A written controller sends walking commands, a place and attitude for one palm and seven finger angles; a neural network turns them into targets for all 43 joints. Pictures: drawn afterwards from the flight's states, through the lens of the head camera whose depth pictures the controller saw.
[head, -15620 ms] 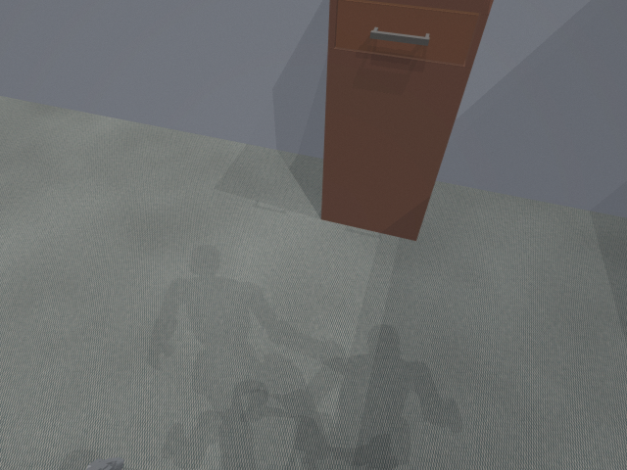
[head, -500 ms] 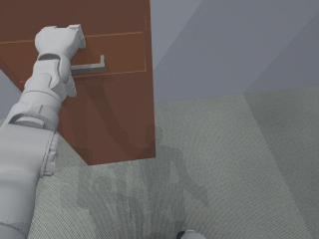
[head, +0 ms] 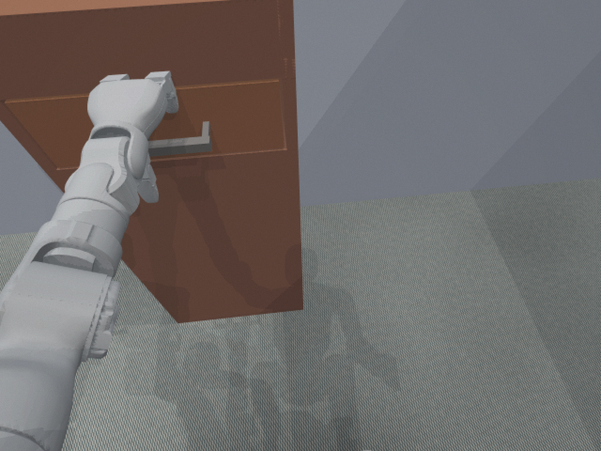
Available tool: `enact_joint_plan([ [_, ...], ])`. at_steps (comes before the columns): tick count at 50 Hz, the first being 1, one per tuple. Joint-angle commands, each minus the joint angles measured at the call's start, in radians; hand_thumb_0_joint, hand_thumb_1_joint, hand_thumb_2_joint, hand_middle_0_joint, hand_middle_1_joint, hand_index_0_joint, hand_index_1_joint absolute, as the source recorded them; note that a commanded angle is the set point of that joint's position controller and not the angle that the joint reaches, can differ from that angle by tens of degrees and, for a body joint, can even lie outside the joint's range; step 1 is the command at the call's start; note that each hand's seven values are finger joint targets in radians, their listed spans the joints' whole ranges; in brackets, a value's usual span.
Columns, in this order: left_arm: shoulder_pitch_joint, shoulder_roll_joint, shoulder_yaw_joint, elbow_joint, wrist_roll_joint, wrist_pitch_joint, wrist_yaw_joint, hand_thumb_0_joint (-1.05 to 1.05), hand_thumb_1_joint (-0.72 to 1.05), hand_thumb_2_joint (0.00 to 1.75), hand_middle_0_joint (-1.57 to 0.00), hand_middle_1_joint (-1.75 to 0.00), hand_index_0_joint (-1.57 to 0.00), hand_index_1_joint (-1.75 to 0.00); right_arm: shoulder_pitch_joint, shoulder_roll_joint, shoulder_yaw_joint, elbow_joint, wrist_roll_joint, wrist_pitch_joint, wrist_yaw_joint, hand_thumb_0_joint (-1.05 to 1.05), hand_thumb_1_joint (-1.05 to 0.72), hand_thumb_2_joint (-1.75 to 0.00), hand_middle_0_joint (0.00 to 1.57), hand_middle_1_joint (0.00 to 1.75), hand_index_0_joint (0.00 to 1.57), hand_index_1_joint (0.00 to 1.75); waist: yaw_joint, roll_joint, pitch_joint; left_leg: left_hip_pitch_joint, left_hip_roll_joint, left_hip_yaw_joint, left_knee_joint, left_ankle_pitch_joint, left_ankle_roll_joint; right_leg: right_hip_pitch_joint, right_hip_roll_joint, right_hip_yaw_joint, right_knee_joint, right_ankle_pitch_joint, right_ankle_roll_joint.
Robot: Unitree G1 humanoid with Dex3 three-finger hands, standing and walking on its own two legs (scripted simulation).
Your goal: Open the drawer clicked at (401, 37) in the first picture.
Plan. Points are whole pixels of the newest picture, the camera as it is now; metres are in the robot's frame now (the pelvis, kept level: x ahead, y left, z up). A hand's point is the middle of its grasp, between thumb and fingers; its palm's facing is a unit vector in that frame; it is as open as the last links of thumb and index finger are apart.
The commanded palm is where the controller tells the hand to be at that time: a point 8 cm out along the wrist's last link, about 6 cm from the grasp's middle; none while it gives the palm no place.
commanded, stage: re-aim the fingers above the handle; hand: left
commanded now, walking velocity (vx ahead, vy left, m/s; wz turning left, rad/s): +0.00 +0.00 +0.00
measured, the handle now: (157, 140) +0.56 +0.20 +0.08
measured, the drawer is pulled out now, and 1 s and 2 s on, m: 0.00 0.00 0.00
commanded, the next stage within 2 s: lower the fingers behind the handle in 0.94 s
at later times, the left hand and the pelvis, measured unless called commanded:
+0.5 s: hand (151, 148) +0.49 +0.18 +0.13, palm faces +0.01 -0.02 -1.00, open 13.8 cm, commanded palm +0.47 +0.19 +0.19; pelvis +0.03 +0.00 +0.01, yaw +1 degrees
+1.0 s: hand (161, 138) +0.51 +0.16 +0.13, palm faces +0.03 -0.01 -1.00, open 13.8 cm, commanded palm +0.48 +0.19 +0.19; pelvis +0.02 -0.01 +0.00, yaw +0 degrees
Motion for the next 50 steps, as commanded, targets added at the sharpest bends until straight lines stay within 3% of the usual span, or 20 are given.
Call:
enact_joint_plan([
  [1,-0.463,0.235,0.077,-0.280,-0.008,-0.011,0.042,0.00,-0.50,0.30,-0.30,-1.20,-0.30,-1.20,0.062,-0.140,-0.049,-0.085,-0.005,-0.011,-0.008,0.00,-0.90,-0.90,0.20,0.30,0.20,0.30,0.006,-0.030,-0.391,0.186,-0.034,-0.015,-0.050,0.342,0.034,0.263,0.062,-0.016,-0.042,0.243,-0.035],
  [2,-0.461,0.218,0.065,-0.299,-0.009,-0.012,0.045,0.00,-0.50,0.30,-0.30,-1.20,-0.30,-1.20,0.053,-0.135,-0.047,-0.091,-0.006,-0.011,-0.008,0.00,-0.90,-0.90,0.20,0.30,0.20,0.30,0.011,-0.024,-0.403,0.193,-0.037,-0.015,-0.050,0.357,0.034,0.273,0.062,-0.017,-0.039,0.253,-0.035],
  [3,-0.469,0.239,0.083,-0.316,-0.005,-0.013,0.053,0.00,-0.50,0.30,-0.30,-1.20,-0.30,-1.20,0.053,-0.135,-0.049,-0.085,-0.007,-0.010,-0.007,0.00,-0.90,-0.90,0.20,0.30,0.20,0.30,0.009,-0.033,-0.403,0.198,-0.034,-0.015,-0.049,0.368,0.032,0.277,0.063,-0.018,-0.037,0.265,-0.035],
  [5,-0.449,0.281,0.123,-0.336,-0.001,-0.009,0.068,0.00,-0.50,0.30,-0.30,-1.20,-0.30,-1.20,0.041,-0.134,-0.048,-0.087,-0.009,-0.006,-0.006,0.00,-0.90,-0.90,0.20,0.30,0.20,0.30,0.029,-0.026,-0.421,0.195,-0.036,-0.012,-0.048,0.409,0.031,0.313,0.061,-0.018,-0.028,0.305,-0.036],
  [7,-0.415,0.275,0.130,-0.367,0.005,0.004,0.079,0.00,-0.50,0.30,-0.30,-1.20,-0.30,-1.20,0.027,-0.128,-0.049,-0.092,-0.012,-0.005,0.000,0.00,-0.90,-0.90,0.20,0.30,0.20,0.30,0.046,-0.002,-0.445,0.219,-0.036,-0.008,-0.044,0.472,0.028,0.336,0.061,-0.022,-0.019,0.351,-0.039],
  [9,-0.369,0.274,0.133,-0.381,0.000,0.028,0.074,0.00,-0.50,0.30,-0.30,-1.20,-0.30,-1.20,0.014,-0.132,-0.051,-0.095,-0.010,0.003,0.005,0.00,-0.90,-0.90,0.20,0.30,0.20,0.30,0.050,-0.019,-0.468,0.233,-0.034,-0.007,-0.039,0.531,0.026,0.368,0.062,-0.023,-0.017,0.393,-0.038],
  [13,-0.309,0.175,0.049,-0.406,-0.026,0.081,0.025,0.00,-0.50,0.30,-0.30,-1.20,-0.30,-1.20,-0.016,-0.134,-0.052,-0.100,0.002,0.017,0.012,0.00,-0.90,-0.90,0.20,0.30,0.20,0.30,0.035,-0.038,-0.394,0.256,-0.027,-0.006,-0.050,0.544,0.028,0.341,0.062,-0.034,-0.034,0.403,-0.033],
  [16,-0.279,0.118,-0.004,-0.489,-0.051,0.084,-0.029,0.00,-0.50,0.30,-0.30,-1.20,-0.30,-1.20,-0.037,-0.130,-0.053,-0.113,0.007,0.028,0.010,0.00,-0.90,-0.90,0.20,0.30,0.20,0.30,0.036,-0.044,-0.407,0.305,-0.028,-0.017,-0.045,0.597,0.033,0.348,0.062,-0.031,-0.041,0.425,-0.033],
  [17,-0.303,0.096,-0.030,-0.522,-0.054,0.077,-0.042,0.00,-0.50,0.30,-0.30,-1.20,-0.30,-1.20,-0.043,-0.129,-0.053,-0.111,0.006,0.029,0.008,0.00,-0.90,-0.90,0.20,0.30,0.20,0.30,0.024,-0.044,-0.398,0.322,-0.027,-0.021,-0.043,0.608,0.032,0.333,0.061,-0.033,-0.042,0.424,-0.031],
  [22,-0.308,0.153,0.026,-0.494,-0.058,0.046,-0.046,0.00,-0.50,0.30,-0.30,-1.20,-0.30,-1.20,-0.064,-0.119,-0.041,-0.098,0.004,0.037,-0.001,0.00,-0.90,-0.90,0.20,0.30,0.20,0.30,0.041,-0.054,-0.323,0.278,-0.038,-0.020,-0.060,0.506,0.024,0.332,0.057,-0.036,-0.046,0.376,-0.039],
  [23,-0.325,0.163,0.034,-0.496,-0.052,0.037,-0.036,0.00,-0.50,0.30,-0.30,-1.20,-0.30,-1.20,-0.068,-0.117,-0.038,-0.098,0.001,0.035,-0.003,0.00,-0.90,-0.90,0.20,0.30,0.20,0.30,0.045,-0.061,-0.331,0.268,-0.041,-0.017,-0.065,0.483,0.023,0.344,0.054,-0.033,-0.044,0.372,-0.039],
  [24,-0.331,0.212,0.075,-0.501,-0.045,0.029,-0.022,0.00,-0.50,0.30,-0.30,-1.20,-0.30,-1.20,-0.072,-0.120,-0.037,-0.100,-0.001,0.034,-0.006,0.00,-0.90,-0.90,0.20,0.30,0.20,0.30,0.058,-0.056,-0.357,0.262,-0.043,-0.014,-0.065,0.491,0.023,0.370,0.053,-0.029,-0.042,0.377,-0.042],
  [25,-0.337,0.206,0.069,-0.479,-0.034,0.028,-0.009,0.00,-0.50,0.30,-0.30,-1.20,-0.30,-1.20,-0.078,-0.111,-0.033,-0.100,-0.001,0.033,-0.005,0.00,-0.90,-0.90,0.20,0.30,0.20,0.30,0.061,-0.036,-0.358,0.251,-0.046,-0.013,-0.065,0.487,0.022,0.369,0.051,-0.028,-0.034,0.380,-0.043],
  [28,-0.364,0.166,0.045,-0.410,-0.023,0.045,0.018,0.00,-0.50,0.30,-0.30,-1.20,-0.30,-1.20,-0.074,-0.111,-0.033,-0.090,-0.002,0.028,-0.004,0.00,-0.90,-0.90,0.20,0.30,0.20,0.30,0.044,-0.060,-0.342,0.247,-0.041,-0.009,-0.066,0.466,0.019,0.340,0.052,-0.033,-0.031,0.359,-0.041],
  [31,-0.396,0.214,0.071,-0.370,-0.020,0.058,0.023,0.00,-0.50,0.30,-0.30,-1.20,-0.30,-1.20,-0.070,-0.117,-0.031,-0.091,-0.003,0.026,-0.009,0.00,-0.90,-0.90,0.20,0.30,0.20,0.30,0.043,-0.062,-0.368,0.223,-0.046,0.000,-0.069,0.434,0.022,0.374,0.046,-0.022,-0.032,0.371,-0.037],
  [33,-0.401,0.165,0.030,-0.362,-0.017,0.062,0.010,0.00,-0.50,0.30,-0.30,-1.20,-0.30,-1.20,-0.062,-0.115,-0.035,-0.093,-0.003,0.023,-0.010,0.00,-0.90,-0.90,0.20,0.30,0.20,0.30,0.030,-0.069,-0.382,0.238,-0.044,0.001,-0.064,0.447,0.025,0.365,0.046,-0.021,-0.032,0.386,-0.035],
  [35,-0.378,0.167,0.031,-0.375,-0.026,0.052,-0.011,0.00,-0.50,0.30,-0.30,-1.20,-0.30,-1.20,-0.056,-0.118,-0.039,-0.104,-0.002,0.025,-0.011,0.00,-0.90,-0.90,0.20,0.30,0.20,0.30,0.035,-0.068,-0.409,0.250,-0.044,0.001,-0.059,0.463,0.028,0.384,0.046,-0.018,-0.033,0.404,-0.034],
  [39,-0.347,0.111,-0.004,-0.388,-0.043,0.032,-0.041,0.00,-0.50,0.30,-0.30,-1.20,-0.30,-1.20,-0.050,-0.119,-0.043,-0.108,0.001,0.025,-0.010,0.00,-0.90,-0.90,0.20,0.30,0.20,0.30,0.026,-0.088,-0.359,0.248,-0.044,-0.002,-0.062,0.451,0.031,0.360,0.051,-0.022,-0.048,0.386,-0.034],
  [46,-0.384,0.222,0.093,-0.402,-0.018,0.003,0.023,0.00,-0.50,0.30,-0.30,-1.20,-0.30,-1.20,-0.029,-0.116,-0.043,-0.089,-0.005,0.018,-0.008,0.00,-0.90,-0.90,0.20,0.30,0.20,0.30,0.055,-0.040,-0.395,0.214,-0.044,-0.001,-0.070,0.439,0.026,0.382,0.051,-0.016,-0.030,0.372,-0.041],
  [50,-0.395,0.283,0.132,-0.336,-0.003,0.038,0.057,0.00,-0.50,0.30,-0.30,-1.20,-0.30,-1.20,-0.027,-0.125,-0.040,-0.078,-0.002,0.013,-0.009,0.00,-0.90,-0.90,0.20,0.30,0.20,0.30,0.050,-0.071,-0.385,0.173,-0.043,0.006,-0.084,0.396,0.026,0.402,0.050,-0.013,-0.036,0.357,-0.036],
])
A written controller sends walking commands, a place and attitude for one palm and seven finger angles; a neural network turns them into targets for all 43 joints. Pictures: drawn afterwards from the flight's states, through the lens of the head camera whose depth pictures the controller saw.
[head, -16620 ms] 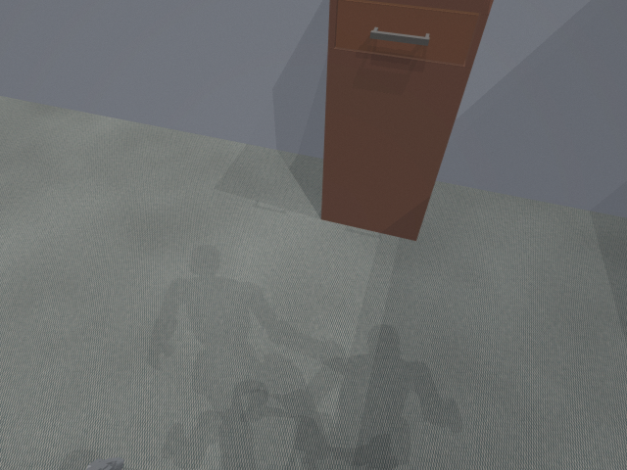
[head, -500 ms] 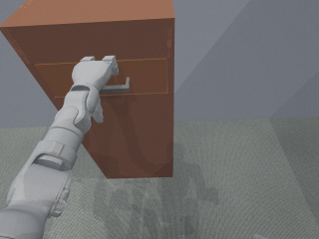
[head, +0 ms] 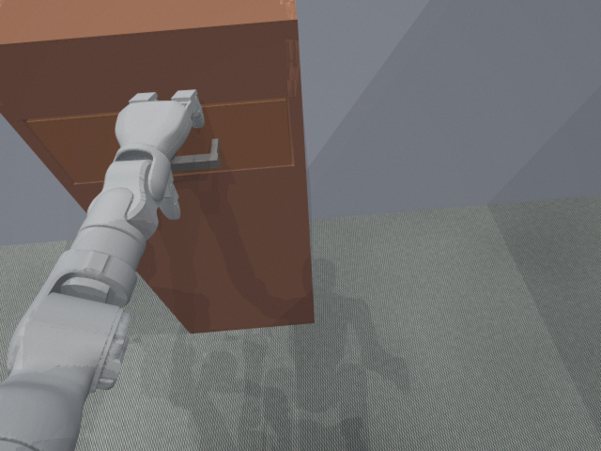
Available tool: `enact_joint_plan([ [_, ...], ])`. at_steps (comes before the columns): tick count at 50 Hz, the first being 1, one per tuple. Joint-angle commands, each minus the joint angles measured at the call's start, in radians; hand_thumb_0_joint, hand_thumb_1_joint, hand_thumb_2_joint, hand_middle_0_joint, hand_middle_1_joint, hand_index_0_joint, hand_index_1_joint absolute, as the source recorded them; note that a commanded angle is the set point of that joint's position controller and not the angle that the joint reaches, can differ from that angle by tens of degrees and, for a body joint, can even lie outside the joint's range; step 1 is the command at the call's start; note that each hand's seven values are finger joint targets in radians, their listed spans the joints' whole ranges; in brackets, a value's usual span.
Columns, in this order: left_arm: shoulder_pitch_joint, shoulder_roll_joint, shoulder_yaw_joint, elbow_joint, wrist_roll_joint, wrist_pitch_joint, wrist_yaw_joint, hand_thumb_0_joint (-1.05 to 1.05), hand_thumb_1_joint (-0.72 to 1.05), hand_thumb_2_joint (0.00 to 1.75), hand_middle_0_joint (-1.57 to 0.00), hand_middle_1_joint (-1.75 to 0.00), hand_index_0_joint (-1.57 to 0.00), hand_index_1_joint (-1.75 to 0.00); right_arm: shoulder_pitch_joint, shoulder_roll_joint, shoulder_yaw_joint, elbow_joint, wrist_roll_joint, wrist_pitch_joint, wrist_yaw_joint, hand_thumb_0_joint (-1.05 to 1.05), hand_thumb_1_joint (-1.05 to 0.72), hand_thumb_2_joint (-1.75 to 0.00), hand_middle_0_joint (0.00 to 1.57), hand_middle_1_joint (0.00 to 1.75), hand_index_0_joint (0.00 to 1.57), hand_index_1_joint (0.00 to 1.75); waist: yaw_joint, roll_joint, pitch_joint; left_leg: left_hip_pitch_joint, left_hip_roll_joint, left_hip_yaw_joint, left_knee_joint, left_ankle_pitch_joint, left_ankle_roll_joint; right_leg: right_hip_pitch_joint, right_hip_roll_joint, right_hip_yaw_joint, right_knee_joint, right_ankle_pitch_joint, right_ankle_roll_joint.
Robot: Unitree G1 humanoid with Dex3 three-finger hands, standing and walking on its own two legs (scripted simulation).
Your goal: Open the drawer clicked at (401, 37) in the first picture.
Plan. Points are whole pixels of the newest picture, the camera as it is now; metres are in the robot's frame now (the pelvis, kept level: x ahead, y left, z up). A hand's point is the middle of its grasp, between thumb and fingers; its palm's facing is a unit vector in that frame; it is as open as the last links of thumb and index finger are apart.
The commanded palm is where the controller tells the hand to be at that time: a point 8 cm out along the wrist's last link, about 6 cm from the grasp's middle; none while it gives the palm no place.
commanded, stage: lower the fingers behind the handle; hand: left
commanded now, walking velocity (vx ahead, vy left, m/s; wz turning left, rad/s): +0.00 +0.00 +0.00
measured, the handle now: (168, 156) +0.54 +0.20 +0.08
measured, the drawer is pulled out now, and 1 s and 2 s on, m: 0.00 0.00 0.00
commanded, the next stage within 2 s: close the thumb around the handle in 1.64 s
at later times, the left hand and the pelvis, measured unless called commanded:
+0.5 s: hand (151, 174) +0.49 +0.21 +0.09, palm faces +0.00 +0.01 -1.00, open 13.8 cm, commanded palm +0.46 +0.21 +0.15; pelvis +0.00 +0.00 +0.00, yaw +0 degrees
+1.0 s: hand (161, 190) +0.48 +0.21 +0.07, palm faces +0.00 +0.00 -1.00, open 13.9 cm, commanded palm +0.45 +0.21 +0.12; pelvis +0.00 +0.01 -0.01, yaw +0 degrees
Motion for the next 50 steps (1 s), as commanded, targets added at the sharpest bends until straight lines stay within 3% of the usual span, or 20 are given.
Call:
enact_joint_plan([
  [1,-0.526,0.342,0.130,-0.135,0.016,0.047,0.080,0.00,-0.50,0.30,-0.30,-1.20,-0.30,-1.20,0.020,-0.125,-0.033,-0.089,-0.003,-0.036,-0.010,0.00,-0.90,-0.90,0.20,0.30,0.20,0.30,0.008,-0.086,-0.402,0.054,-0.047,0.018,-0.028,0.386,0.043,0.306,0.044,-0.005,-0.024,0.383,-0.021],
  [2,-0.532,0.358,0.137,-0.127,0.022,0.054,0.078,0.00,-0.50,0.30,-0.30,-1.20,-0.30,-1.20,0.024,-0.128,-0.033,-0.086,-0.003,-0.038,-0.012,0.00,-0.90,-0.90,0.20,0.30,0.20,0.30,0.007,-0.092,-0.409,0.055,-0.046,0.020,-0.029,0.384,0.044,0.311,0.043,-0.004,-0.025,0.386,-0.019],
  [4,-0.507,0.291,0.085,-0.114,0.017,0.061,0.058,0.00,-0.50,0.30,-0.30,-1.20,-0.30,-1.20,0.027,-0.129,-0.036,-0.094,-0.001,-0.040,-0.011,0.00,-0.90,-0.90,0.20,0.30,0.20,0.30,-0.005,-0.089,-0.415,0.071,-0.046,0.023,-0.027,0.393,0.045,0.306,0.043,-0.005,-0.032,0.391,-0.020],
  [6,-0.469,0.280,0.071,-0.085,0.008,0.058,0.030,0.00,-0.50,0.30,-0.30,-1.20,-0.30,-1.20,0.037,-0.136,-0.037,-0.093,0.005,-0.040,-0.015,0.00,-0.90,-0.90,0.20,0.30,0.20,0.30,-0.012,-0.107,-0.371,0.066,-0.044,0.021,-0.028,0.374,0.048,0.275,0.046,-0.008,-0.037,0.380,-0.017],
  [9,-0.459,0.291,0.079,-0.092,0.005,0.031,0.007,0.00,-0.50,0.30,-0.30,-1.20,-0.30,-1.20,0.044,-0.140,-0.036,-0.100,0.003,-0.038,-0.019,0.00,-0.90,-0.90,0.20,0.30,0.20,0.30,-0.013,-0.123,-0.370,0.060,-0.046,0.019,-0.028,0.358,0.050,0.275,0.045,-0.005,-0.044,0.360,-0.017],
  [11,-0.465,0.264,0.061,-0.117,0.002,0.004,0.004,0.00,-0.50,0.30,-0.30,-1.20,-0.30,-1.20,0.052,-0.133,-0.040,-0.099,0.003,-0.043,-0.019,0.00,-0.90,-0.90,0.20,0.30,0.20,0.30,-0.016,-0.091,-0.357,0.074,-0.043,0.017,-0.019,0.364,0.050,0.238,0.046,-0.005,-0.038,0.354,-0.019],
  [15,-0.495,0.327,0.109,-0.149,0.008,-0.043,0.035,0.00,-0.50,0.30,-0.30,-1.20,-0.30,-1.20,0.061,-0.132,-0.041,-0.099,-0.003,-0.048,-0.022,0.00,-0.90,-0.90,0.20,0.30,0.20,0.30,-0.016,-0.074,-0.378,0.058,-0.046,0.013,-0.006,0.348,0.050,0.237,0.045,0.003,-0.028,0.339,-0.019],
  [19,-0.500,0.346,0.134,-0.133,0.025,-0.048,0.087,0.00,-0.50,0.30,-0.30,-1.20,-0.30,-1.20,0.071,-0.130,-0.044,-0.088,-0.009,-0.057,-0.015,0.00,-0.90,-0.90,0.20,0.30,0.20,0.30,-0.015,-0.065,-0.398,0.045,-0.047,0.013,0.013,0.381,0.046,0.234,0.048,0.001,-0.011,0.358,-0.022],
  [22,-0.526,0.281,0.082,-0.140,0.030,-0.033,0.109,0.00,-0.50,0.30,-0.30,-1.20,-0.30,-1.20,0.081,-0.128,-0.050,-0.081,-0.010,-0.062,-0.007,0.00,-0.90,-0.90,0.20,0.30,0.20,0.30,-0.029,-0.011,-0.416,0.078,-0.044,0.009,0.025,0.403,0.042,0.183,0.052,-0.006,-0.001,0.352,-0.024],
  [24,-0.531,0.259,0.072,-0.156,0.024,-0.030,0.109,0.00,-0.50,0.30,-0.30,-1.20,-0.30,-1.20,0.094,-0.129,-0.057,-0.077,-0.014,-0.062,-0.003,0.00,-0.90,-0.90,0.20,0.30,0.20,0.30,-0.038,-0.021,-0.461,0.112,-0.043,0.004,0.041,0.463,0.044,0.193,0.056,-0.008,0.004,0.386,-0.025],
  [28,-0.494,0.208,0.043,-0.158,0.010,-0.016,0.098,0.00,-0.50,0.30,-0.30,-1.20,-0.30,-1.20,0.098,-0.129,-0.060,-0.075,-0.015,-0.053,0.005,0.00,-0.90,-0.90,0.20,0.30,0.20,0.30,-0.032,-0.008,-0.454,0.137,-0.036,-0.007,0.053,0.525,0.040,0.158,0.061,-0.018,0.012,0.397,-0.025],
  [30,-0.458,0.232,0.068,-0.113,0.010,-0.009,0.095,0.00,-0.50,0.30,-0.30,-1.20,-0.30,-1.20,0.099,-0.133,-0.057,-0.067,-0.017,-0.046,0.005,0.00,-0.90,-0.90,0.20,0.30,0.20,0.30,-0.031,-0.047,-0.418,0.103,-0.035,-0.009,0.050,0.518,0.041,0.161,0.060,-0.023,0.012,0.398,-0.024],
  [33,-0.454,0.229,0.069,-0.123,0.020,-0.012,0.106,0.00,-0.50,0.30,-0.30,-1.20,-0.30,-1.20,0.092,-0.128,-0.054,-0.073,-0.018,-0.042,0.008,0.00,-0.90,-0.90,0.20,0.30,0.20,0.30,-0.021,-0.023,-0.406,0.086,-0.035,-0.008,0.046,0.495,0.038,0.152,0.060,-0.024,0.018,0.380,-0.029],
  [35,-0.443,0.269,0.107,-0.150,0.028,-0.023,0.118,0.00,-0.50,0.30,-0.30,-1.20,-0.30,-1.20,0.098,-0.128,-0.056,-0.075,-0.021,-0.041,0.010,0.00,-0.90,-0.90,0.20,0.30,0.20,0.30,-0.006,-0.021,-0.460,0.101,-0.031,-0.014,0.056,0.558,0.036,0.176,0.059,-0.022,0.034,0.407,-0.030],
  [36,-0.415,0.231,0.085,-0.143,0.026,-0.019,0.122,0.00,-0.50,0.30,-0.30,-1.20,-0.30,-1.20,0.094,-0.124,-0.057,-0.080,-0.024,-0.041,0.012,0.00,-0.90,-0.90,0.20,0.30,0.20,0.30,-0.007,-0.017,-0.452,0.103,-0.031,-0.010,0.062,0.574,0.037,0.170,0.061,-0.024,0.034,0.416,-0.028],
  [39,-0.400,0.244,0.105,-0.119,0.029,-0.011,0.144,0.00,-0.50,0.30,-0.30,-1.20,-0.30,-1.20,0.092,-0.130,-0.058,-0.075,-0.024,-0.039,0.016,0.00,-0.90,-0.90,0.20,0.30,0.20,0.30,-0.012,-0.063,-0.415,0.072,-0.030,-0.008,0.056,0.531,0.036,0.164,0.063,-0.027,0.028,0.394,-0.028],
  [42,-0.381,0.277,0.132,-0.139,0.039,-0.007,0.162,0.00,-0.50,0.30,-0.30,-1.20,-0.30,-1.20,0.088,-0.127,-0.057,-0.079,-0.024,-0.040,0.015,0.00,-0.90,-0.90,0.20,0.30,0.20,0.30,0.003,-0.051,-0.454,0.063,-0.034,-0.003,0.058,0.533,0.037,0.197,0.060,-0.022,0.041,0.419,-0.027],
  [43,-0.383,0.227,0.091,-0.142,0.036,-0.003,0.163,0.00,-0.50,0.30,-0.30,-1.20,-0.30,-1.20,0.086,-0.123,-0.058,-0.083,-0.023,-0.041,0.018,0.00,-0.90,-0.90,0.20,0.30,0.20,0.30,-0.007,-0.042,-0.444,0.067,-0.034,-0.001,0.057,0.513,0.037,0.180,0.061,-0.024,0.035,0.405,-0.026],
  [47,-0.417,0.213,0.072,-0.127,0.034,0.001,0.168,0.00,-0.50,0.30,-0.30,-1.20,-0.30,-1.20,0.088,-0.127,-0.060,-0.069,-0.021,-0.045,0.013,0.00,-0.90,-0.90,0.20,0.30,0.20,0.30,-0.030,-0.058,-0.398,0.055,-0.035,-0.001,0.052,0.444,0.039,0.150,0.061,-0.022,0.022,0.366,-0.025],
  [50,-0.409,0.242,0.092,-0.111,0.036,-0.012,0.167,0.00,-0.50,0.30,-0.30,-1.20,-0.30,-1.20,0.096,-0.128,-0.061,-0.062,-0.023,-0.049,0.008,0.00,-0.90,-0.90,0.20,0.30,0.20,0.30,-0.023,-0.039,-0.428,0.052,-0.039,0.001,0.054,0.432,0.040,0.167,0.057,-0.014,0.026,0.366,-0.027],
])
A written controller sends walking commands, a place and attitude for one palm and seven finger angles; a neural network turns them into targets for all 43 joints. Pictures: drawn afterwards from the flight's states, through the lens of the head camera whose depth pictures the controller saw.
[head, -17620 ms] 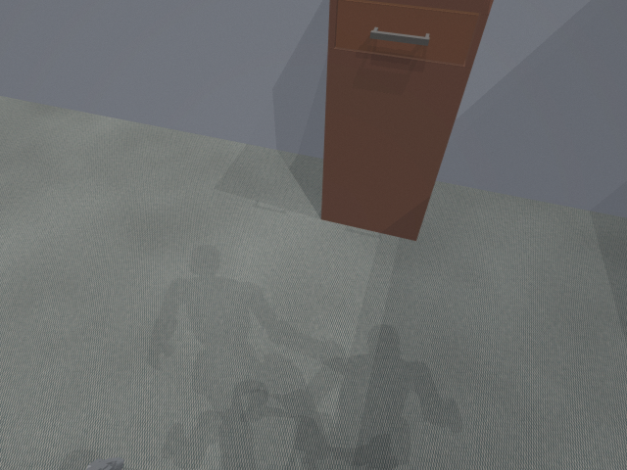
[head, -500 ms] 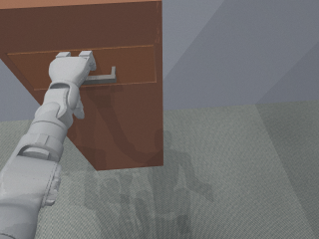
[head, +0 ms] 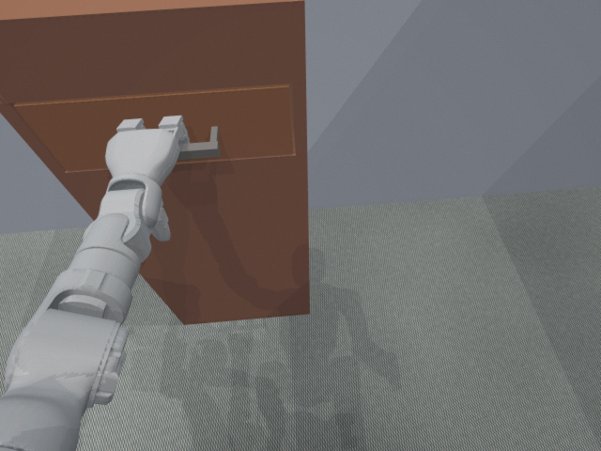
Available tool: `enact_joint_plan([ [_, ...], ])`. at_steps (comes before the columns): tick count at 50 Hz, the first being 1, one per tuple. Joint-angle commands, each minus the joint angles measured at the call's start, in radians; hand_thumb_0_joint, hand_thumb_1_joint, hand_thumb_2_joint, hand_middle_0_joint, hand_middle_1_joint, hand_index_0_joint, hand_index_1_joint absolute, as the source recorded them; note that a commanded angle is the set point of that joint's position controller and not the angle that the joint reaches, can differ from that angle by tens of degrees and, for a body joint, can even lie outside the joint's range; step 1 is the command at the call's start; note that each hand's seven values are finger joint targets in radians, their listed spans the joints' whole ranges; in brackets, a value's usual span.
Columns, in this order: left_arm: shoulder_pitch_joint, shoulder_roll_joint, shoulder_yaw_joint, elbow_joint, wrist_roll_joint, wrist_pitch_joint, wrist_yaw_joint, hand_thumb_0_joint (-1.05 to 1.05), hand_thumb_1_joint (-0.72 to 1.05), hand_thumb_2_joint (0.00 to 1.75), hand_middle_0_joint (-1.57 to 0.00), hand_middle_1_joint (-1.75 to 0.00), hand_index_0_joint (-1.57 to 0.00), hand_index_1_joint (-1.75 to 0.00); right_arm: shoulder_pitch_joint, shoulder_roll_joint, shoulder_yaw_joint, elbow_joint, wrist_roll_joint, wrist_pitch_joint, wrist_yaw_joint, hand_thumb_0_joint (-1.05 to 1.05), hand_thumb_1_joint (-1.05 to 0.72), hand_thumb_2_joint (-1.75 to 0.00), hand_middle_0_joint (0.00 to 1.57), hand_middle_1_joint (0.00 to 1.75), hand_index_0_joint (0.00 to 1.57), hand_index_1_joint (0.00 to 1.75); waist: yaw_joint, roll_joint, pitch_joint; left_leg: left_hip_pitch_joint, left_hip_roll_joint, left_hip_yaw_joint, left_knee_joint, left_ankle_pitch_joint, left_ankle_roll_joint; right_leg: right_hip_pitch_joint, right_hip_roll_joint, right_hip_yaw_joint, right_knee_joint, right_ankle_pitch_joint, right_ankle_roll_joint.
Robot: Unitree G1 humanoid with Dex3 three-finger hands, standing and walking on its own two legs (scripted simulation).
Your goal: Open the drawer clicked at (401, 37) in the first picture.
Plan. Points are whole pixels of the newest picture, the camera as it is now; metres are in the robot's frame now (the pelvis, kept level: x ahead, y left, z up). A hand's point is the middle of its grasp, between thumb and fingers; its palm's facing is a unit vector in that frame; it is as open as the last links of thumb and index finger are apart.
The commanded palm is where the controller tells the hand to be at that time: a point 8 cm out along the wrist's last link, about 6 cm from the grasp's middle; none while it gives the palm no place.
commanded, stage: lower the fingers behind the handle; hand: left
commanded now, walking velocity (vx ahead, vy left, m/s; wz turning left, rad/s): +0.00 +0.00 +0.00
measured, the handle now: (165, 144) +0.54 +0.20 +0.08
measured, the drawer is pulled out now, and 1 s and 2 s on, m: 0.00 0.00 0.03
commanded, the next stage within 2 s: close the thumb around the handle in 0.64 s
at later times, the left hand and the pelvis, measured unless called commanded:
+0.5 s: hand (166, 185) +0.48 +0.19 +0.06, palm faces -0.01 +0.00 -1.00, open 13.9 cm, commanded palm +0.46 +0.20 +0.11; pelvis +0.00 -0.01 +0.00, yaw +0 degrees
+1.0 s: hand (164, 185) +0.48 +0.19 +0.06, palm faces +0.00 +0.00 -1.00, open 12.0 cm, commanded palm +0.46 +0.20 +0.11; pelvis +0.00 +0.00 +0.00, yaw +0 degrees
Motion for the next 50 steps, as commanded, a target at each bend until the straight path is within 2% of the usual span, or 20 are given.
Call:
enact_joint_plan([
  [1,-0.466,0.218,0.046,-0.166,-0.001,-0.005,0.043,0.00,-0.50,0.30,-0.30,-1.20,-0.30,-1.20,0.083,-0.151,-0.049,-0.071,-0.008,-0.027,-0.016,0.00,-0.90,-0.90,0.20,0.30,0.20,0.30,-0.016,-0.029,-0.392,0.145,-0.038,-0.002,-0.025,0.458,0.026,0.243,0.061,-0.025,-0.020,0.375,-0.040],
  [2,-0.446,0.230,0.060,-0.138,0.001,-0.003,0.044,0.00,-0.50,0.30,-0.30,-1.20,-0.30,-1.20,0.086,-0.153,-0.050,-0.068,-0.007,-0.027,-0.017,0.00,-0.90,-0.90,0.20,0.30,0.20,0.30,-0.016,-0.060,-0.374,0.129,-0.037,-0.003,-0.026,0.438,0.026,0.238,0.062,-0.026,-0.022,0.361,-0.039],
  [3,-0.459,0.199,0.029,-0.142,-0.001,-0.005,0.042,0.00,-0.50,0.30,-0.30,-1.20,-0.30,-1.20,0.085,-0.154,-0.048,-0.070,-0.006,-0.028,-0.017,0.00,-0.90,-0.90,0.20,0.30,0.20,0.30,-0.025,-0.054,-0.368,0.126,-0.038,0.000,-0.026,0.426,0.027,0.226,0.061,-0.025,-0.024,0.355,-0.038],
  [6,-0.463,0.199,0.026,-0.098,0.005,-0.005,0.044,0.00,-0.50,0.30,-0.30,-1.20,-0.30,-1.20,0.090,-0.157,-0.048,-0.065,-0.004,-0.031,-0.019,0.00,-0.90,-0.90,0.20,0.30,0.20,0.30,-0.032,-0.057,-0.335,0.100,-0.038,-0.002,-0.026,0.379,0.026,0.194,0.060,-0.024,-0.024,0.316,-0.040],
  [8,-0.491,0.195,0.024,-0.125,0.004,-0.015,0.051,0.00,-0.50,0.30,-0.30,-1.20,-0.30,-1.20,0.099,-0.155,-0.051,-0.065,-0.008,-0.037,-0.018,0.00,-0.90,-0.90,0.20,0.30,0.20,0.30,-0.032,-0.045,-0.374,0.111,-0.039,-0.002,-0.017,0.387,0.027,0.201,0.060,-0.019,-0.017,0.325,-0.039],
  [9,-0.475,0.229,0.058,-0.118,0.006,-0.022,0.053,0.00,-0.50,0.30,-0.30,-1.20,-0.30,-1.20,0.100,-0.157,-0.052,-0.067,-0.009,-0.036,-0.020,0.00,-0.90,-0.90,0.20,0.30,0.20,0.30,-0.024,-0.052,-0.395,0.106,-0.041,-0.002,-0.010,0.404,0.028,0.221,0.061,-0.017,-0.013,0.340,-0.041],
  [13,-0.465,0.217,0.053,-0.135,0.018,-0.029,0.077,0.00,-0.50,0.30,-0.30,-1.20,-0.30,-1.20,0.107,-0.152,-0.056,-0.065,-0.015,-0.040,-0.016,0.00,-0.90,-0.90,0.20,0.30,0.20,0.30,-0.020,-0.027,-0.422,0.105,-0.039,0.001,0.008,0.448,0.025,0.215,0.061,-0.018,0.009,0.379,-0.040],
  [14,-0.461,0.225,0.067,-0.140,0.018,-0.029,0.081,0.00,-0.50,0.30,-0.30,-1.20,-0.30,-1.20,0.106,-0.154,-0.058,-0.066,-0.015,-0.040,-0.016,0.00,-0.90,-0.90,0.20,0.30,0.20,0.30,-0.020,-0.048,-0.434,0.104,-0.040,-0.001,0.015,0.464,0.026,0.224,0.063,-0.017,0.009,0.390,-0.039],
  [15,-0.484,0.220,0.052,-0.155,0.017,-0.026,0.086,0.00,-0.50,0.30,-0.30,-1.20,-0.30,-1.20,0.108,-0.153,-0.058,-0.065,-0.015,-0.041,-0.013,0.00,-0.90,-0.90,0.20,0.30,0.20,0.30,-0.025,-0.010,-0.436,0.110,-0.038,-0.001,0.012,0.456,0.024,0.216,0.061,-0.016,0.010,0.384,-0.038],
  [19,-0.485,0.267,0.088,-0.131,0.017,-0.003,0.094,0.00,-0.50,0.30,-0.30,-1.20,-0.30,-1.20,0.105,-0.158,-0.055,-0.056,-0.012,-0.039,-0.016,0.00,-0.90,-0.90,0.20,0.30,0.20,0.30,-0.026,-0.049,-0.430,0.087,-0.042,0.002,0.006,0.423,0.027,0.243,0.062,-0.014,0.001,0.382,-0.037],
  [21,-0.486,0.259,0.075,-0.116,0.012,0.005,0.091,0.00,-0.50,0.30,-0.30,-1.20,-0.30,-1.20,0.101,-0.158,-0.052,-0.057,-0.008,-0.041,-0.018,0.00,-0.90,-0.90,0.20,0.30,0.20,0.30,-0.031,-0.044,-0.394,0.071,-0.043,0.008,-0.003,0.385,0.030,0.234,0.060,-0.013,-0.008,0.364,-0.034],
  [24,-0.485,0.282,0.092,-0.121,0.014,0.003,0.082,0.00,-0.50,0.30,-0.30,-1.20,-0.30,-1.20,0.100,-0.158,-0.051,-0.060,-0.009,-0.040,-0.024,0.00,-0.90,-0.90,0.20,0.30,0.20,0.30,-0.024,-0.048,-0.423,0.080,-0.044,0.009,-0.005,0.400,0.031,0.258,0.060,-0.010,-0.007,0.378,-0.035],
  [25,-0.480,0.259,0.071,-0.131,0.011,-0.002,0.078,0.00,-0.50,0.30,-0.30,-1.20,-0.30,-1.20,0.104,-0.154,-0.051,-0.064,-0.009,-0.042,-0.023,0.00,-0.90,-0.90,0.20,0.30,0.20,0.30,-0.022,-0.020,-0.432,0.088,-0.044,0.008,-0.004,0.412,0.030,0.255,0.059,-0.010,-0.003,0.386,-0.035],
  [28,-0.460,0.230,0.053,-0.119,0.008,-0.008,0.069,0.00,-0.50,0.30,-0.30,-1.20,-0.30,-1.20,0.105,-0.155,-0.052,-0.066,-0.007,-0.044,-0.024,0.00,-0.90,-0.90,0.20,0.30,0.20,0.30,-0.030,-0.048,-0.395,0.087,-0.041,0.008,-0.006,0.398,0.030,0.231,0.062,-0.015,-0.011,0.370,-0.032],
  [30,-0.455,0.263,0.081,-0.119,0.007,-0.020,0.068,0.00,-0.50,0.30,-0.30,-1.20,-0.30,-1.20,0.110,-0.158,-0.052,-0.063,-0.008,-0.046,-0.025,0.00,-0.90,-0.90,0.20,0.30,0.20,0.30,-0.022,-0.053,-0.401,0.085,-0.041,0.005,-0.004,0.408,0.032,0.239,0.061,-0.013,-0.006,0.374,-0.033],
  [32,-0.473,0.243,0.060,-0.131,0.012,-0.023,0.069,0.00,-0.50,0.30,-0.30,-1.20,-0.30,-1.20,0.108,-0.156,-0.051,-0.064,-0.008,-0.046,-0.025,0.00,-0.90,-0.90,0.20,0.30,0.20,0.30,-0.030,-0.039,-0.400,0.089,-0.041,0.005,-0.001,0.408,0.031,0.224,0.061,-0.015,-0.005,0.371,-0.034],
  [37,-0.439,0.257,0.083,-0.125,0.015,-0.023,0.080,0.00,-0.50,0.30,-0.30,-1.20,-0.30,-1.20,0.108,-0.155,-0.054,-0.065,-0.010,-0.045,-0.022,0.00,-0.90,-0.90,0.20,0.30,0.20,0.30,-0.018,-0.040,-0.407,0.090,-0.042,0.007,0.005,0.437,0.029,0.232,0.063,-0.016,0.002,0.392,-0.034],
  [39,-0.477,0.228,0.059,-0.151,0.014,-0.023,0.083,0.00,-0.39,0.35,-0.31,-1.21,-0.31,-1.21,0.108,-0.154,-0.056,-0.063,-0.010,-0.046,-0.016,0.00,-0.90,-0.90,0.20,0.30,0.20,0.30,-0.026,-0.023,-0.413,0.112,-0.039,0.001,0.006,0.447,0.028,0.214,0.065,-0.017,0.000,0.377,-0.037],
  [41,-0.445,0.278,0.103,-0.137,0.014,-0.017,0.089,0.00,-0.28,0.40,-0.32,-1.22,-0.32,-1.22,0.107,-0.157,-0.055,-0.063,-0.010,-0.045,-0.017,0.00,-0.90,-0.90,0.20,0.30,0.20,0.30,-0.013,-0.033,-0.423,0.099,-0.041,0.005,0.005,0.432,0.029,0.235,0.063,-0.015,0.003,0.381,-0.036],
  [50,-0.484,0.237,0.060,-0.119,0.018,0.003,0.083,0.00,0.23,0.61,-0.35,-1.28,-0.35,-1.28,0.109,-0.158,-0.054,-0.062,-0.008,-0.043,-0.017,0.00,-0.90,-0.90,0.20,0.30,0.20,0.30,-0.029,-0.032,-0.403,0.109,-0.036,-0.004,0.004,0.443,0.027,0.199,0.065,-0.021,0.003,0.361,-0.037],
])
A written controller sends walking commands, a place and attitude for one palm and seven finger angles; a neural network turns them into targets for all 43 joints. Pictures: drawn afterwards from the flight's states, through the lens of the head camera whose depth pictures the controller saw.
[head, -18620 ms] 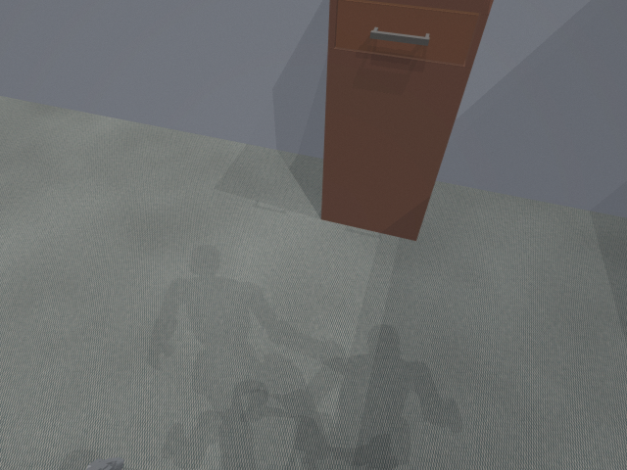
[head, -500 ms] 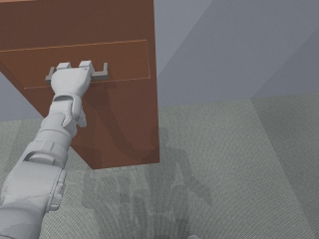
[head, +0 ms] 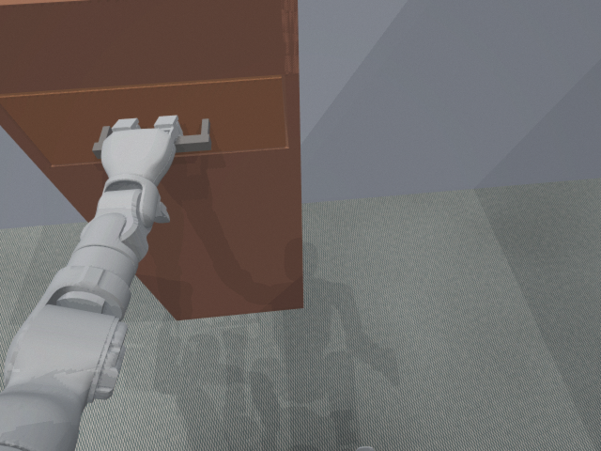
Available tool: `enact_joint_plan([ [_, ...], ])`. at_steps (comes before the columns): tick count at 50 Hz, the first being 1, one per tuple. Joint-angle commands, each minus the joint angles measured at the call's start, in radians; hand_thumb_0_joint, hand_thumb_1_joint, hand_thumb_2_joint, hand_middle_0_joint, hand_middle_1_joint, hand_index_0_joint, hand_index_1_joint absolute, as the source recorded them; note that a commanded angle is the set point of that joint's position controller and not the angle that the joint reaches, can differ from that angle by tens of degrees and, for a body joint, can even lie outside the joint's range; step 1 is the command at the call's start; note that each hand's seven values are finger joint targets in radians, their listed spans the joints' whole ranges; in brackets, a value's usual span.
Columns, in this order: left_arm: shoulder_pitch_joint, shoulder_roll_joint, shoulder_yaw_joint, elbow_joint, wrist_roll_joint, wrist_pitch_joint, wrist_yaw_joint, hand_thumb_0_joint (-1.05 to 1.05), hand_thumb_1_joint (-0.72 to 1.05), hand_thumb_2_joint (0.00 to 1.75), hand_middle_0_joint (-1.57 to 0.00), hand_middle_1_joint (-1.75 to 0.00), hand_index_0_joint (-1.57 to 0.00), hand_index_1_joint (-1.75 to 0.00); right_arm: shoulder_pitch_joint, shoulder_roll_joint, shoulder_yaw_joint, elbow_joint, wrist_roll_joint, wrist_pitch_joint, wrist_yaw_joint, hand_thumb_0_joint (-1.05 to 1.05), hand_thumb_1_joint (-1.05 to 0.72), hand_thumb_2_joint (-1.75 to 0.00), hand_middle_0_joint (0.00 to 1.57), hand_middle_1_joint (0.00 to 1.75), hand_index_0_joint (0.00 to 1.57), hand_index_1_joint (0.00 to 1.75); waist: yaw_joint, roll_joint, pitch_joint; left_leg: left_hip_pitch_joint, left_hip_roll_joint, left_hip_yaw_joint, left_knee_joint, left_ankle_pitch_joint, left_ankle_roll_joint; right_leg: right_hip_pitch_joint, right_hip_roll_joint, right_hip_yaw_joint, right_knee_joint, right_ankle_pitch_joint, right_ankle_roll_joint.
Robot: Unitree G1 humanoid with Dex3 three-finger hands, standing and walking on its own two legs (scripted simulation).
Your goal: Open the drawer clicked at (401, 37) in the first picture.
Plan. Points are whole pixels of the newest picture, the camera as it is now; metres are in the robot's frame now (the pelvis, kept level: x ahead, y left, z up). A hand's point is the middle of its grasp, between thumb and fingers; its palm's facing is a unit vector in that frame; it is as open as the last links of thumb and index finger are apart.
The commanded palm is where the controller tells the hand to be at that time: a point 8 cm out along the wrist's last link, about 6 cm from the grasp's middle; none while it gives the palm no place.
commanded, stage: close the thumb around the handle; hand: left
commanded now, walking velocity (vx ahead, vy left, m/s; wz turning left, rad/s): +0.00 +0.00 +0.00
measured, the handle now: (155, 137) +0.55 +0.20 +0.09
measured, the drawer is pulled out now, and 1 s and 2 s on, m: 0.00 0.03 0.09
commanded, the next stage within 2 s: pull the drawer open in 0.44 s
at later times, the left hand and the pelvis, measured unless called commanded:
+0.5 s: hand (155, 176) +0.49 +0.20 +0.06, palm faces -0.01 +0.01 -1.00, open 5.4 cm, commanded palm +0.47 +0.20 +0.11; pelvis +0.00 +0.00 +0.00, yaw +0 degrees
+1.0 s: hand (153, 192) +0.46 +0.20 +0.06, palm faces +0.02 -0.02 -1.00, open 5.4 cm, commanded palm +0.42 +0.20 +0.11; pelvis +0.02 +0.00 +0.00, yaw +0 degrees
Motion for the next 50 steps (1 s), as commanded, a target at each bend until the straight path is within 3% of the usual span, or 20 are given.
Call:
enact_joint_plan([
  [1,-0.457,0.224,0.044,-0.159,-0.003,0.017,0.039,0.00,0.28,0.64,-0.36,-1.28,-0.36,-1.28,0.101,-0.144,-0.045,-0.064,-0.005,-0.019,-0.009,0.00,-0.90,-0.90,0.20,0.30,0.20,0.30,-0.013,-0.017,-0.378,0.157,-0.042,-0.003,-0.036,0.433,0.027,0.242,0.060,-0.027,-0.032,0.349,-0.036],
  [4,-0.488,0.221,0.037,-0.160,-0.001,0.015,0.035,0.00,0.45,0.71,-0.37,-1.30,-0.37,-1.30,0.106,-0.147,-0.045,-0.060,-0.006,-0.021,-0.011,0.00,-0.90,-0.90,0.20,0.30,0.20,0.30,-0.025,-0.037,-0.389,0.163,-0.041,-0.007,-0.034,0.431,0.028,0.240,0.061,-0.026,-0.034,0.345,-0.036],
  [8,-0.473,0.219,0.037,-0.161,-0.004,0.014,0.031,0.00,0.68,0.80,-0.38,-1.33,-0.38,-1.33,0.111,-0.143,-0.045,-0.065,-0.007,-0.021,-0.011,0.00,-0.90,-0.90,0.20,0.30,0.20,0.30,-0.014,-0.018,-0.408,0.163,-0.043,-0.005,-0.030,0.441,0.028,0.250,0.061,-0.024,-0.027,0.361,-0.036],
  [11,-0.460,0.255,0.064,-0.150,-0.006,0.012,0.027,0.00,0.84,0.88,-0.40,-1.34,-0.40,-1.34,0.112,-0.148,-0.042,-0.065,-0.006,-0.017,-0.014,0.00,-0.90,-0.90,0.20,0.30,0.20,0.30,-0.011,-0.036,-0.399,0.140,-0.043,-0.004,-0.031,0.434,0.029,0.260,0.059,-0.022,-0.026,0.367,-0.034],
  [12,-0.464,0.211,0.026,-0.147,-0.004,0.012,0.025,0.00,0.90,0.90,-0.40,-1.35,-0.40,-1.35,0.111,-0.144,-0.041,-0.065,-0.006,-0.018,-0.013,0.00,-0.90,-0.90,0.20,0.30,0.20,0.30,-0.019,-0.032,-0.379,0.142,-0.042,-0.005,-0.034,0.434,0.028,0.246,0.059,-0.027,-0.028,0.361,-0.035],
  [15,-0.459,0.242,0.049,-0.129,-0.003,0.010,0.025,0.00,0.90,0.90,-0.40,-1.35,-0.40,-1.35,0.117,-0.148,-0.043,-0.060,-0.005,-0.017,-0.014,0.00,-0.90,-0.90,0.20,0.30,0.20,0.30,-0.019,-0.048,-0.379,0.135,-0.041,-0.005,-0.033,0.414,0.029,0.243,0.059,-0.024,-0.030,0.345,-0.034],
  [17,-0.477,0.187,0.003,-0.130,-0.003,0.014,0.024,0.00,0.90,0.90,-0.40,-1.35,-0.40,-1.35,0.116,-0.144,-0.043,-0.061,-0.003,-0.020,-0.012,0.00,-0.90,-0.90,0.20,0.30,0.20,0.30,-0.030,-0.031,-0.362,0.142,-0.040,-0.007,-0.034,0.398,0.028,0.212,0.061,-0.026,-0.035,0.320,-0.036],
  [19,-0.490,0.237,0.046,-0.142,-0.005,0.009,0.027,0.00,0.90,0.90,-0.40,-1.35,-0.40,-1.35,0.119,-0.150,-0.043,-0.058,-0.005,-0.021,-0.012,0.00,-0.90,-0.90,0.20,0.30,0.20,0.30,-0.021,-0.026,-0.385,0.147,-0.040,-0.009,-0.033,0.414,0.028,0.233,0.061,-0.024,-0.031,0.330,-0.038],
  [21,-0.485,0.194,0.009,-0.139,-0.004,0.013,0.024,0.00,0.90,0.90,-0.40,-1.35,-0.40,-1.35,0.120,-0.144,-0.042,-0.061,-0.005,-0.021,-0.012,0.00,-0.90,-0.90,0.20,0.30,0.20,0.30,-0.026,-0.023,-0.385,0.148,-0.040,-0.006,-0.032,0.411,0.028,0.225,0.060,-0.026,-0.031,0.332,-0.036],
  [25,-0.508,0.238,0.036,-0.121,-0.007,0.017,0.026,0.00,0.90,0.90,-0.40,-1.35,-0.40,-1.35,0.127,-0.151,-0.041,-0.055,-0.004,-0.021,-0.014,0.00,-0.90,-0.90,0.20,0.30,0.20,0.30,-0.034,-0.051,-0.370,0.121,-0.043,-0.005,-0.037,0.373,0.031,0.236,0.059,-0.021,-0.038,0.322,-0.031],
  [27,-0.493,0.252,0.043,-0.108,-0.001,0.021,0.024,0.00,0.90,0.90,-0.40,-1.35,-0.40,-1.35,0.123,-0.149,-0.038,-0.055,-0.003,-0.020,-0.018,0.00,-0.90,-0.90,0.20,0.30,0.20,0.30,-0.028,-0.037,-0.371,0.117,-0.045,-0.003,-0.037,0.369,0.030,0.237,0.058,-0.021,-0.035,0.319,-0.033],
  [28,-0.473,0.221,0.025,-0.096,-0.006,0.024,0.020,0.00,0.90,0.90,-0.40,-1.35,-0.40,-1.35,0.122,-0.147,-0.037,-0.061,-0.003,-0.021,-0.017,0.00,-0.90,-0.90,0.20,0.30,0.20,0.30,-0.026,-0.049,-0.359,0.113,-0.046,-0.004,-0.040,0.362,0.030,0.234,0.059,-0.025,-0.038,0.310,-0.033],
  [30,-0.451,0.230,0.040,-0.136,-0.012,0.011,0.018,0.00,0.90,0.90,-0.40,-1.35,-0.40,-1.35,0.119,-0.145,-0.040,-0.067,-0.005,-0.020,-0.016,0.00,-0.90,-0.90,0.20,0.30,0.20,0.30,-0.012,-0.024,-0.406,0.136,-0.044,0.001,-0.037,0.397,0.031,0.264,0.057,-0.018,-0.032,0.344,-0.034],
  [34,-0.345,0.189,0.031,-0.194,-0.028,-0.001,0.002,0.00,0.90,0.90,-0.40,-1.35,-0.40,-1.35,0.098,-0.142,-0.043,-0.090,-0.003,-0.013,-0.008,0.00,-0.90,-0.90,0.20,0.30,0.20,0.30,0.017,-0.029,-0.426,0.164,-0.041,0.000,-0.036,0.470,0.030,0.297,0.060,-0.024,-0.029,0.389,-0.038],
  [39,-0.226,0.166,0.029,-0.289,-0.036,0.008,-0.002,0.00,0.90,0.90,-0.40,-1.35,-0.40,-1.35,0.065,-0.142,-0.047,-0.113,0.003,-0.004,0.000,0.00,-0.90,-0.90,0.20,0.30,0.20,0.30,0.042,-0.038,-0.413,0.188,-0.037,0.001,-0.039,0.525,0.032,0.314,0.062,-0.029,-0.032,0.412,-0.039],
  [42,-0.181,0.125,-0.002,-0.327,-0.036,0.029,-0.002,0.00,0.90,0.90,-0.40,-1.35,-0.40,-1.35,0.042,-0.140,-0.046,-0.115,0.009,0.002,0.004,0.00,-0.90,-0.90,0.20,0.30,0.20,0.30,0.035,-0.067,-0.359,0.194,-0.032,-0.002,-0.048,0.526,0.032,0.296,0.064,-0.038,-0.037,0.408,-0.036],
  [44,-0.152,0.125,0.000,-0.390,-0.042,0.045,-0.001,0.00,0.90,0.90,-0.40,-1.35,-0.40,-1.35,0.026,-0.140,-0.048,-0.125,0.010,0.006,0.008,0.00,-0.90,-0.90,0.20,0.30,0.20,0.30,0.050,-0.021,-0.389,0.226,-0.032,-0.004,-0.046,0.580,0.030,0.313,0.063,-0.035,-0.036,0.425,-0.041],
  [45,-0.140,0.109,-0.015,-0.385,-0.041,0.057,-0.002,0.00,0.90,0.90,-0.40,-1.35,-0.40,-1.35,0.021,-0.135,-0.047,-0.122,0.011,0.009,0.009,0.00,-0.90,-0.90,0.20,0.30,0.20,0.30,0.044,-0.031,-0.367,0.227,-0.032,-0.002,-0.046,0.571,0.030,0.305,0.062,-0.039,-0.037,0.425,-0.038],
  [49,-0.090,0.135,0.008,-0.447,-0.049,0.084,-0.016,0.00,0.90,0.90,-0.40,-1.35,-0.40,-1.35,-0.013,-0.137,-0.042,-0.136,0.013,0.020,0.007,0.00,-0.90,-0.90,0.20,0.30,0.20,0.30,0.059,-0.058,-0.375,0.232,-0.038,0.001,-0.055,0.571,0.030,0.356,0.060,-0.035,-0.043,0.451,-0.039],
  [50,-0.067,0.135,0.007,-0.439,-0.044,0.090,-0.017,0.00,0.90,0.90,-0.40,-1.35,-0.40,-1.35,-0.024,-0.132,-0.039,-0.137,0.016,0.022,0.003,0.00,-0.90,-0.90,0.20,0.30,0.20,0.30,0.060,-0.070,-0.341,0.223,-0.039,0.002,-0.060,0.557,0.031,0.350,0.059,-0.039,-0.043,0.448,-0.038],
])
